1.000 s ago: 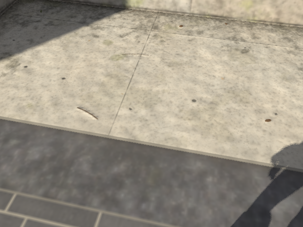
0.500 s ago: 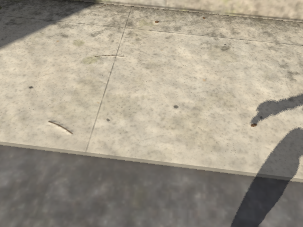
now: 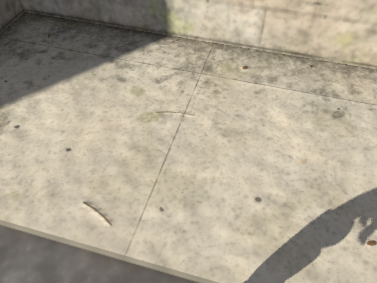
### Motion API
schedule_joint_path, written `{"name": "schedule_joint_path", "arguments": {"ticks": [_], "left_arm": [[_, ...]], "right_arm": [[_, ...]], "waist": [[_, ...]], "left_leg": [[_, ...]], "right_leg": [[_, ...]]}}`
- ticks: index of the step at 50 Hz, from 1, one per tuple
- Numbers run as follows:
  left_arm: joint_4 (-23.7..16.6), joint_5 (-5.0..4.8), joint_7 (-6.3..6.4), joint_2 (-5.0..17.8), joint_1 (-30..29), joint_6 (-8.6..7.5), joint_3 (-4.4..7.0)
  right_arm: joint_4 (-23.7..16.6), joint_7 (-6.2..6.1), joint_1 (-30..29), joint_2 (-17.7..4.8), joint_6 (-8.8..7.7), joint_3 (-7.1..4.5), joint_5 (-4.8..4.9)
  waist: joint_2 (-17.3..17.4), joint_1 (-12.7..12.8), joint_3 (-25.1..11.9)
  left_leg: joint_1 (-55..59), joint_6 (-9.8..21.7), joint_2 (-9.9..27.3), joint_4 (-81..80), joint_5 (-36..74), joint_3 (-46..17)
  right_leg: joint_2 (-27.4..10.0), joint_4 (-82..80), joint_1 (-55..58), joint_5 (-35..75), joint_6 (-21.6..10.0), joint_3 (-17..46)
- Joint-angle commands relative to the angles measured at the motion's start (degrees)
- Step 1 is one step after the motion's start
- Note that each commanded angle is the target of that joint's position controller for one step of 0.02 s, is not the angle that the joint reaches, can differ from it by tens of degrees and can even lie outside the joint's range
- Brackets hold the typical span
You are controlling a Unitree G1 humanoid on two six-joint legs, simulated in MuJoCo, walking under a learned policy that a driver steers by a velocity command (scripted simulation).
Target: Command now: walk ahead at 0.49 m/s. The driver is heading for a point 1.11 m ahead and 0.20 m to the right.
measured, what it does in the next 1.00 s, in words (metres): walks ahead, turning right: left foot, then right foot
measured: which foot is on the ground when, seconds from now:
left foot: up 0.00-0.14, down 0.16-0.72, up 0.74-1.00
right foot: down 0.00-0.18, up 0.20-0.68, down 0.70-1.00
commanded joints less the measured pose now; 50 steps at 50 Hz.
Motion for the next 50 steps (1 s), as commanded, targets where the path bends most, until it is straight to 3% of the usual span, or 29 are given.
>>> {"name": "schedule_joint_path", "arguments": {"ticks": [1,5,6,7,8,9,10,11,12,13,14,16,18,20,25,30,33,34,35,36,37,38,39,40,41,42,44,46,50], "left_arm": [[-1.71,-0.56,0.51,9.39,2.02,-0.02,1.78],[-0.93,-0.62,0.75,10.47,3.44,1.49,2.43],[-1.30,-0.58,0.78,11.02,2.38,1.78,2.60],[-1.72,-0.52,0.77,10.83,1.06,2.13,2.48],[-2.55,-0.02,0.80,9.05,0.96,2.23,1.72],[-4.10,0.51,0.38,3.87,5.83,1.40,0.08],[-3.30,0.00,0.05,1.96,6.90,-0.09,-0.71],[-4.48,-1.59,-0.25,8.19,2.07,-1.32,0.89],[-5.86,-2.45,-0.29,9.15,-2.61,-1.99,1.09],[-6.21,-1.92,0.05,8.49,-4.87,-2.07,1.19],[-6.01,-1.15,0.36,8.27,-4.89,-1.47,1.70],[-5.46,-0.72,0.40,5.36,-2.66,0.12,1.47],[-6.28,-0.36,0.56,4.57,-4.14,0.97,1.39],[-7.88,0.14,0.61,4.86,-8.41,1.06,1.51],[-10.27,-0.55,-0.61,3.27,-17.21,0.71,0.73],[-13.85,-0.91,-2.21,4.13,-22.63,0.82,0.70],[-14.50,-0.65,-3.12,6.43,-18.63,0.88,1.85],[-12.97,-0.65,-3.10,8.22,-11.58,1.04,3.13],[-10.47,-0.79,-2.55,12.01,-1.95,1.28,5.12],[-9.97,-0.80,-1.65,18.58,4.42,1.69,6.86],[-10.64,-1.15,-1.87,17.55,4.39,1.45,6.02],[-10.79,-0.72,-1.70,13.39,3.24,1.17,4.89],[-11.58,-0.57,-1.48,10.98,0.05,0.85,4.33],[-12.66,-0.41,-1.53,9.40,-3.98,0.71,3.78],[-13.66,-0.03,-1.45,7.70,-6.82,0.64,3.20],[-14.39,0.31,-1.27,7.21,-8.03,0.71,2.96],[-14.67,-0.07,-0.63,8.73,-7.36,0.61,3.37],[-14.49,-0.34,0.24,10.59,-5.30,0.55,3.92],[-14.01,-0.81,1.11,10.66,-1.89,1.27,4.07]], "right_arm": [[-4.74,1.09,-7.43,-2.02,-0.90,0.36,0.45],[-6.61,2.45,-8.61,-4.11,-1.49,0.11,0.73],[-6.12,2.53,-5.81,-5.45,-1.61,-0.43,0.73],[-4.24,2.42,0.89,-7.32,-1.70,-1.51,0.64],[-1.16,1.96,11.47,-10.63,-1.69,-3.00,0.31],[0.56,1.54,20.21,-16.28,-1.38,-4.43,-0.98],[1.22,1.63,21.83,-14.10,-0.95,-3.76,-0.23],[0.74,1.62,18.11,-10.21,-1.00,-2.35,0.23],[-0.54,1.39,13.41,-8.22,-1.01,-1.77,-0.01],[-1.03,1.53,9.43,-6.89,-1.14,-1.32,-0.52],[-1.37,1.68,7.07,-4.95,-1.43,-0.74,-0.97],[-0.85,2.03,6.42,-4.48,-1.65,-0.59,-1.08],[0.07,1.71,7.69,-6.21,-1.91,-1.02,-0.80],[0.94,1.00,9.55,-7.38,-1.77,-1.36,-0.77],[2.51,-0.15,12.54,-8.34,-1.56,-1.51,-0.62],[4.46,-0.50,15.31,-8.77,-0.25,-2.02,-0.10],[3.43,-1.08,13.15,-10.70,1.03,-2.69,0.04],[2.87,-1.39,12.07,-10.84,1.68,-2.69,-0.05],[1.79,-1.85,12.66,-9.88,1.99,-2.15,-0.52],[-0.64,-1.31,17.07,-4.83,0.90,-0.36,-2.00],[-1.49,-0.32,16.71,-2.71,-1.55,0.81,-1.30],[-2.54,0.54,11.21,-7.51,-3.47,-0.42,1.02],[-3.61,0.68,7.56,-8.10,-4.41,-0.42,1.70],[-3.57,0.26,6.31,-7.88,-4.54,-0.66,0.66],[-3.54,-0.21,6.16,-8.50,-3.99,-1.30,-0.44],[-3.85,-0.30,6.57,-8.11,-3.18,-1.48,-0.84],[-4.57,-0.53,6.72,-6.42,-2.00,-1.38,-1.35],[-6.27,-0.78,2.89,-5.63,-1.49,-1.21,-1.57],[-9.00,-0.08,-5.39,-3.66,-1.89,-0.44,-1.08]], "waist": [[-3.58,0.54,4.78],[-4.99,-0.99,3.87],[-6.07,-2.93,1.94],[-6.31,-6.79,-2.20],[-5.30,-10.98,-9.49],[4.98,-10.59,-19.16],[13.27,-10.50,-24.31],[9.45,-10.76,-17.24],[6.43,-9.67,-10.43],[2.16,-7.83,-5.71],[1.95,-5.80,-3.44],[2.68,-3.51,-2.17],[1.92,-2.90,-0.41],[0.98,-3.72,0.95],[1.45,-6.60,2.79],[0.78,-7.64,4.59],[2.93,-4.38,0.86],[2.67,-0.38,-3.11],[0.11,3.34,-8.54],[-12.27,1.85,-15.65],[-16.01,0.67,-21.78],[-11.70,2.50,-16.60],[-7.79,1.72,-10.59],[-2.72,-0.73,-6.36],[-2.30,-2.81,-4.24],[-3.22,-4.28,-3.50],[-4.12,-5.16,-2.60],[-4.02,-4.39,-1.01],[-5.80,-1.16,0.23]], "left_leg": [[2.04,0.03,-2.02,-5.81,2.19,1.89],[3.43,2.56,-3.60,-9.82,-6.24,1.94],[8.22,3.52,-5.08,-10.32,-8.51,3.12],[17.62,5.00,-7.03,-11.55,-8.53,4.84],[33.61,7.43,-5.22,-9.60,-7.11,2.92],[57.44,15.27,9.47,-9.55,-12.48,-19.52],[64.61,20.04,15.86,-18.91,-18.98,-39.93],[59.88,17.06,13.63,-20.36,-22.08,-34.55],[51.60,14.93,11.48,-21.30,-18.73,-25.75],[42.90,13.87,9.25,-23.46,-13.89,-19.79],[37.01,12.85,7.15,-25.34,-10.28,-15.57],[31.12,13.13,5.65,-28.59,-7.70,-11.77],[29.09,13.93,5.33,-30.70,-4.45,-8.58],[29.88,13.89,4.98,-31.84,-2.77,-6.38],[31.22,10.69,2.91,-33.57,-4.09,2.70],[43.34,9.00,7.48,-29.56,-0.69,5.59],[46.41,6.94,7.93,-19.22,22.12,8.39],[44.74,5.53,6.38,-9.33,29.81,10.50],[36.57,3.49,3.61,4.68,26.02,11.96],[14.12,-0.32,-3.71,27.00,-1.95,12.12],[-0.82,-1.41,-12.27,39.51,-37.42,1.41],[-7.29,0.37,-8.07,42.24,-34.66,-3.91],[-7.99,1.60,-5.31,39.34,-29.47,-2.99],[-4.83,1.56,-3.03,33.94,-25.71,-2.55],[-0.22,1.16,-1.42,29.15,-23.54,-2.57],[3.03,0.62,-0.97,26.89,-22.54,-2.69],[4.64,-1.07,-1.19,21.51,-20.72,-1.72],[3.48,-2.70,-2.18,13.78,-14.58,-0.91],[8.34,-3.17,-5.87,-3.47,0.19,-0.15]], "right_leg": [[-16.04,-4.36,-2.94,9.78,-7.91,7.01],[-19.76,1.63,5.71,18.43,-6.58,8.14],[-19.54,5.12,6.37,26.88,-5.88,7.63],[-17.56,13.04,5.53,36.37,-4.72,5.73],[-14.45,25.75,-1.19,35.45,-3.01,3.39],[-7.14,48.05,-23.12,16.09,1.00,-0.09],[-0.72,60.87,-35.54,-19.90,2.25,5.60],[-4.52,65.87,-41.72,-19.50,0.96,9.93],[-7.61,65.13,-42.96,-14.74,0.18,8.25],[-10.11,61.10,-41.18,-10.02,0.26,6.95],[-12.02,57.27,-37.84,-7.07,0.41,7.21],[-13.02,53.88,-33.31,-4.79,1.12,6.99],[-13.47,49.62,-34.80,-1.76,2.29,6.35],[-13.60,42.83,-37.97,4.29,3.41,6.10],[-10.92,26.80,-34.61,18.57,2.97,3.17],[-9.69,22.05,-38.87,13.15,0.06,3.93],[-5.77,22.12,-30.84,4.71,-2.56,-0.52],[-3.15,20.74,-21.45,4.87,-3.87,-2.42],[-3.21,20.26,-6.45,6.03,-6.09,1.17],[-17.11,18.70,14.98,2.85,-14.67,26.50],[-24.68,6.84,24.74,-5.33,-21.31,51.66],[-22.77,5.49,22.09,-6.48,-17.68,45.39],[-20.41,5.60,14.53,-2.94,-15.26,36.85],[-18.18,4.88,5.21,2.52,-13.71,30.72],[-16.38,3.60,-1.88,7.54,-12.75,26.58],[-15.22,2.17,-6.09,9.85,-12.79,25.13],[-14.17,0.68,-10.22,13.93,-13.36,22.30],[-12.93,-0.06,-12.12,15.84,-12.76,19.78],[-9.23,1.02,-14.66,11.03,-9.02,16.65]]}}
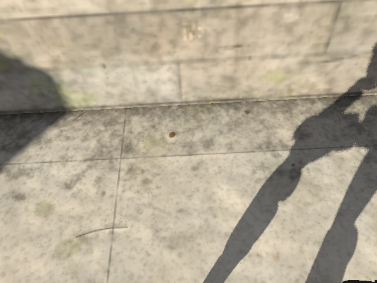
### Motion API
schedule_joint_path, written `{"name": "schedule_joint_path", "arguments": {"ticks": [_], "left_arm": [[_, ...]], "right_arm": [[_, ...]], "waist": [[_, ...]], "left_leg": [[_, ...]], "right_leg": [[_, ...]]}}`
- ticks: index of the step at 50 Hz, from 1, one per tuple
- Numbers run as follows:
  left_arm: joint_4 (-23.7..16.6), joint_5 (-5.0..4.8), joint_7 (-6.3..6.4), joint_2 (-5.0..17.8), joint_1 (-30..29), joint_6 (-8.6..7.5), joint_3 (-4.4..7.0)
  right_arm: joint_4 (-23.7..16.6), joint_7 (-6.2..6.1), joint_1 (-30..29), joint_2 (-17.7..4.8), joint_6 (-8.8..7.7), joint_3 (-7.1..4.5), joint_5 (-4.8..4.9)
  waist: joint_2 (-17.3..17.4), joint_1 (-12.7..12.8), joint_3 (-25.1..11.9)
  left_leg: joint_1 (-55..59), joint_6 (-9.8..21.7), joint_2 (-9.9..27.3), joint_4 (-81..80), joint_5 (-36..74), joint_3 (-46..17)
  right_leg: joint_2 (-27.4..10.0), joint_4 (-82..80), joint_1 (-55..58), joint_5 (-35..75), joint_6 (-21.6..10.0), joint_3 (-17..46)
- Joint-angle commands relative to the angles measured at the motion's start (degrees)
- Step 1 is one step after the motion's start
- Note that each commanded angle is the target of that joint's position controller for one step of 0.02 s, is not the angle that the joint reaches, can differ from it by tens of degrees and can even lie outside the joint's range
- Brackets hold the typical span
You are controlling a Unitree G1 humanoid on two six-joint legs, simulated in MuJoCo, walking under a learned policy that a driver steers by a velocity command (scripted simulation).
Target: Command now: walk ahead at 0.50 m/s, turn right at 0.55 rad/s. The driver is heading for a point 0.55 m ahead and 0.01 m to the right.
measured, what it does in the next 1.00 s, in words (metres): walks ahead: left foot, then right foot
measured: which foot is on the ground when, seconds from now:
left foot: up 0.00-0.18, down 0.20-0.70, up 0.72-1.00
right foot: down 0.00-0.20, up 0.22-0.66, down 0.68-1.00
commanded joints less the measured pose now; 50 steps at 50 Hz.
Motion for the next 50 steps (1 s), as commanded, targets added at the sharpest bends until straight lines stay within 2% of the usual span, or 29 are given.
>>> {"name": "schedule_joint_path", "arguments": {"ticks": [1,4,6,8,9,10,11,12,13,14,15,16,18,23,28,30,32,33,34,35,36,37,38,39,40,42,45,47,50], "left_arm": [[-3.47,-0.35,0.85,10.27,0.46,-0.43,2.56],[-2.68,-0.73,0.99,9.71,2.82,0.08,2.53],[-2.50,-0.38,1.36,9.34,3.26,0.41,2.46],[-2.49,0.02,1.46,8.97,3.04,0.74,2.36],[-2.94,0.26,1.22,7.56,2.62,0.70,1.81],[-4.14,1.03,0.95,5.71,2.02,0.54,0.85],[-4.36,-0.51,0.74,2.18,10.61,-0.26,-0.18],[-3.58,-0.98,0.74,5.87,10.70,-0.77,0.03],[-4.35,-1.25,0.59,9.57,4.37,-0.89,0.97],[-5.44,-0.80,0.65,9.38,-0.26,-0.95,0.89],[-6.39,0.05,0.57,8.71,-3.10,-1.16,0.96],[-6.57,0.39,0.40,7.98,-3.23,-1.09,1.10],[-6.49,0.25,0.14,5.60,-2.07,-0.78,0.65],[-9.22,0.77,-0.22,3.12,-10.10,-1.06,-0.68],[-11.66,-0.07,-1.24,3.41,-18.53,-1.51,-0.97],[-12.65,0.23,-1.73,4.15,-20.02,-1.84,-0.72],[-11.70,0.88,-2.00,5.87,-15.87,-2.25,0.11],[-9.63,1.47,-1.79,7.63,-9.82,-2.34,1.01],[-8.20,2.21,-1.31,11.14,-3.28,-2.38,1.99],[-7.84,3.63,-0.68,14.81,2.13,-1.60,2.36],[-6.99,2.32,-0.97,12.46,3.69,-0.67,1.60],[-6.96,1.26,-1.28,10.61,1.09,0.09,1.25],[-7.48,0.87,-1.22,8.91,-3.69,0.20,0.66],[-7.51,1.18,-1.30,6.81,-7.64,0.10,-0.09],[-7.59,1.50,-1.41,5.36,-10.91,-0.03,-0.58],[-6.93,2.78,-1.50,5.78,-14.11,-0.32,-0.31],[-5.22,2.63,-0.92,6.56,-14.71,-0.38,-0.08],[-3.90,2.22,-0.50,6.92,-13.88,0.13,-0.07],[-2.90,1.83,-0.21,5.80,-15.33,0.95,-0.81]], "right_arm": [[-4.86,0.50,-5.68,-2.28,-0.76,-0.19,0.56],[-6.58,1.14,-8.28,-3.85,-1.25,-0.46,1.13],[-6.53,1.74,-7.30,-5.07,-1.86,-0.71,1.11],[-5.45,1.91,-2.71,-6.05,-2.48,-1.14,0.83],[-3.98,1.68,3.06,-7.72,-2.77,-1.95,0.22],[-2.96,1.36,12.03,-10.53,-2.84,-2.72,-0.55],[-0.24,1.48,19.55,-15.25,-1.95,-4.33,-0.78],[0.09,2.02,19.82,-10.53,-1.64,-3.24,1.11],[-0.69,1.93,16.37,-6.87,-1.39,-2.22,1.64],[-1.57,1.85,12.81,-5.97,-0.94,-1.71,1.02],[-1.52,1.88,10.56,-4.97,-0.64,-1.30,0.62],[-1.57,1.87,9.53,-3.96,-0.68,-0.77,0.09],[-0.87,1.97,9.85,-4.04,-0.80,-0.70,0.34],[0.85,1.20,12.44,-7.79,-0.29,-1.65,1.31],[3.41,1.06,18.02,-8.71,0.75,-1.63,2.15],[4.22,0.83,18.58,-8.77,1.59,-1.56,2.02],[4.34,0.42,17.45,-9.57,2.41,-1.68,1.94],[4.04,0.24,16.87,-9.20,2.55,-1.45,1.94],[3.00,0.10,17.01,-7.49,2.27,-0.70,1.02],[2.25,0.34,22.10,-2.59,1.42,1.08,-0.57],[4.36,0.79,27.85,-2.50,1.03,1.44,0.35],[4.50,0.97,24.99,-7.61,1.37,-0.02,2.02],[3.12,0.66,19.20,-7.76,1.95,-0.11,2.44],[2.92,0.09,16.56,-6.75,2.87,-0.15,1.74],[3.05,-0.52,16.57,-6.00,4.10,-0.30,1.13],[3.77,-1.11,18.90,-3.22,5.57,0.19,0.67],[3.44,-1.96,16.93,-2.77,6.01,0.47,0.25],[3.21,-2.06,14.84,-3.50,6.55,0.29,0.36],[2.57,-1.95,12.15,-3.97,6.84,0.13,-0.23]], "waist": [[-6.11,0.58,-0.80],[-6.48,1.27,-0.72],[-7.24,0.67,-1.16],[-8.67,-1.78,-2.49],[-8.13,-4.45,-6.43],[-4.19,-8.52,-14.19],[13.37,-6.46,-21.53],[13.55,-7.19,-19.39],[6.86,-8.09,-10.75],[1.97,-7.27,-6.14],[0.73,-6.12,-2.32],[1.70,-4.55,-1.49],[3.67,-3.37,-1.89],[2.24,-5.00,-0.92],[2.52,-7.92,0.71],[3.03,-7.37,1.18],[3.91,-4.15,-2.02],[3.26,-1.14,-5.81],[0.39,1.25,-11.69],[-12.16,0.85,-20.44],[-16.83,0.20,-29.16],[-11.36,0.61,-23.95],[-8.37,-0.20,-15.66],[-5.16,-1.75,-10.86],[-5.50,-3.98,-8.50],[-8.24,-6.64,-7.91],[-8.86,-6.41,-9.16],[-8.62,-5.45,-9.09],[-7.56,-5.94,-4.96]], "left_leg": [[8.33,-0.51,-4.21,-9.80,10.02,3.11],[8.71,0.23,-4.98,-14.31,8.71,1.32],[9.05,1.43,-4.61,-15.92,5.62,1.05],[14.79,3.72,-5.17,-17.85,2.37,2.79],[23.97,5.91,-4.62,-18.44,2.64,2.90],[38.62,9.80,3.30,-15.80,2.70,-4.80],[58.74,19.74,15.01,-19.16,-7.95,-29.45],[59.18,20.05,17.28,-24.48,-18.91,-39.58],[51.98,17.38,15.17,-25.28,-21.93,-32.03],[44.38,15.77,12.83,-26.40,-17.72,-24.94],[37.97,15.57,10.80,-28.09,-11.96,-20.31],[34.16,14.91,8.95,-29.44,-7.37,-16.67],[30.91,15.31,7.36,-31.52,-1.70,-12.43],[29.62,15.15,5.76,-34.58,6.14,-3.79],[32.19,13.44,6.06,-33.30,5.21,-0.95],[35.70,12.05,7.01,-29.57,12.72,-0.98],[37.78,9.63,6.29,-22.53,23.65,0.08],[36.39,7.97,3.94,-15.86,28.97,1.57],[30.00,5.26,0.68,-5.53,21.08,3.74],[11.30,1.04,-5.96,15.37,-10.12,6.33],[6.91,-0.08,-7.94,26.22,-37.22,-0.26],[3.79,-0.22,-5.16,30.10,-35.65,-1.47],[0.98,-0.24,-2.92,28.77,-32.41,0.89],[2.15,-0.59,-1.05,24.92,-28.74,1.56],[6.91,-0.86,0.47,20.36,-25.95,1.36],[16.66,-1.59,-0.09,13.76,-20.92,2.83],[21.46,-1.40,-0.81,3.08,-15.40,3.62],[23.68,-0.91,-1.03,-1.46,-11.04,3.62],[28.64,0.94,-2.02,-11.37,-6.18,4.70]], "right_leg": [[-11.18,-6.08,-6.19,8.79,-6.79,8.66],[-12.96,-2.40,-1.11,6.84,-6.16,12.88],[-15.05,0.97,3.61,8.23,-5.79,15.11],[-15.25,5.34,5.73,15.52,-4.84,15.63],[-12.33,11.93,4.82,21.38,-3.49,13.83],[-9.11,26.13,-2.02,15.61,-1.59,10.18],[-0.49,45.91,-22.94,-7.74,3.09,3.40],[-2.35,53.09,-31.63,-22.53,3.34,5.52],[-4.94,55.81,-35.15,-18.17,3.19,6.00],[-7.32,54.74,-34.25,-13.87,3.19,3.45],[-9.05,51.04,-33.56,-10.93,3.29,2.11],[-10.98,47.99,-30.94,-8.93,3.23,1.47],[-12.06,43.73,-28.01,-7.86,3.77,-0.35],[-12.62,26.60,-27.43,5.05,5.48,-3.24],[-9.95,14.97,-23.25,13.00,5.33,-5.12],[-8.79,11.87,-22.64,10.85,4.07,-5.08],[-6.85,8.44,-15.33,11.12,2.27,-5.93],[-5.65,6.40,-6.10,15.50,0.83,-7.05],[-11.26,8.82,6.97,32.46,-1.63,-2.77],[-26.64,13.44,28.05,53.54,-10.10,14.28],[-32.57,11.20,31.48,55.99,-16.29,24.62],[-29.30,8.50,24.73,45.71,-14.75,20.19],[-25.85,6.49,16.95,39.71,-11.92,14.20],[-23.12,4.02,8.81,35.74,-10.01,10.37],[-21.07,1.71,1.22,32.96,-8.50,7.05],[-18.83,-1.26,-8.33,32.44,-8.24,2.47],[-17.84,-1.84,-9.42,29.09,-8.07,0.16],[-18.11,-2.90,-9.50,18.02,-7.63,1.02],[-15.73,-2.94,-13.28,-5.09,-4.61,1.63]]}}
